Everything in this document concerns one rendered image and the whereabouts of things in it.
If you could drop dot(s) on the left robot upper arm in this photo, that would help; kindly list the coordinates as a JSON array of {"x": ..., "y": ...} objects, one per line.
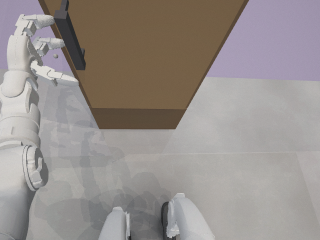
[{"x": 22, "y": 172}]

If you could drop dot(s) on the handle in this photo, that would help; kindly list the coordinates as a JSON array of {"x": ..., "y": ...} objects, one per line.
[{"x": 65, "y": 27}]

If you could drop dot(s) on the robot left forearm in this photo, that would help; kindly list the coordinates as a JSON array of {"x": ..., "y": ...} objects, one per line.
[{"x": 20, "y": 117}]

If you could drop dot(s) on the left robot hand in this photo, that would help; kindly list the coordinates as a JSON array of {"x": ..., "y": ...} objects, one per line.
[{"x": 21, "y": 52}]

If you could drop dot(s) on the robot right thigh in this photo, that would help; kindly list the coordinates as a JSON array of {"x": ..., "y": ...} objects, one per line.
[{"x": 191, "y": 223}]

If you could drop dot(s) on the cupboard door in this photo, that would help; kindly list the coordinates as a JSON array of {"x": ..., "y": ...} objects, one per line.
[{"x": 146, "y": 54}]

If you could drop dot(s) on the robot right shin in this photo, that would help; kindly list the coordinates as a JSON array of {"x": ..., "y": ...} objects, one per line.
[{"x": 173, "y": 230}]

